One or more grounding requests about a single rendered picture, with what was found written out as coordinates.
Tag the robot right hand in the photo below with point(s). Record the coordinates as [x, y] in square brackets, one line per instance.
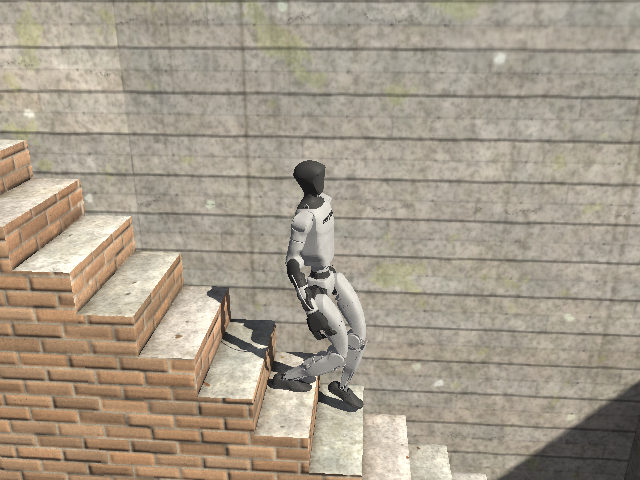
[316, 322]

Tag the robot left hand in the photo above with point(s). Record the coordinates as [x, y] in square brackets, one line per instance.
[332, 269]

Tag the robot right thigh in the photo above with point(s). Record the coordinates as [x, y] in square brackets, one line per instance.
[335, 321]

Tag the robot left foot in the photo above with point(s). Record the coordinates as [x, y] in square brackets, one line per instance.
[348, 397]

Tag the right robot forearm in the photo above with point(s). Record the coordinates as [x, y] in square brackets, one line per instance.
[293, 269]

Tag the robot right upper arm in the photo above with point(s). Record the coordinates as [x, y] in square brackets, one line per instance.
[300, 227]

